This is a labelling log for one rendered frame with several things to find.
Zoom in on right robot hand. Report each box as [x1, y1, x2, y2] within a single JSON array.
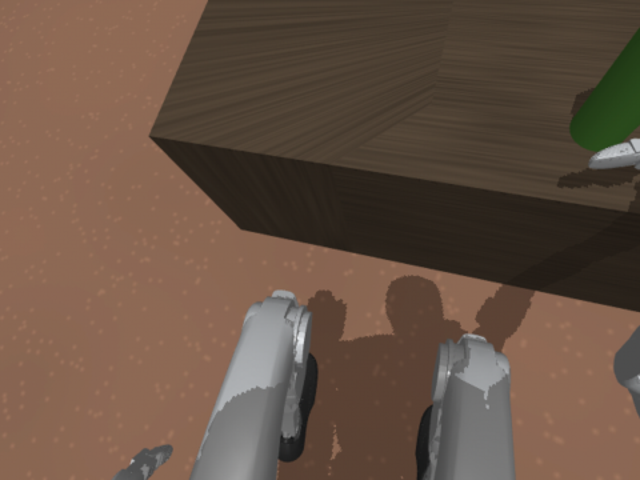
[[588, 138, 640, 170]]

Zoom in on can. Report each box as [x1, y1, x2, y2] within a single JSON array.
[[570, 27, 640, 152]]

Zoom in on right robot arm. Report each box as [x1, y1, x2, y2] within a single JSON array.
[[614, 325, 640, 418]]

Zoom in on right robot foot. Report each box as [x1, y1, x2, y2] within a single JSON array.
[[415, 405, 433, 480]]

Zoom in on left robot foot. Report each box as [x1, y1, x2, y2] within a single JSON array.
[[278, 353, 318, 462]]

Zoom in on left robot hand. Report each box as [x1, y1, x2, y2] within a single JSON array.
[[112, 445, 173, 480]]

